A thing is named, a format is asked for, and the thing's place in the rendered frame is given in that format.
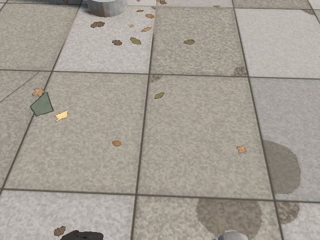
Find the left robot hand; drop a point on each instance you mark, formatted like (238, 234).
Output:
(76, 235)

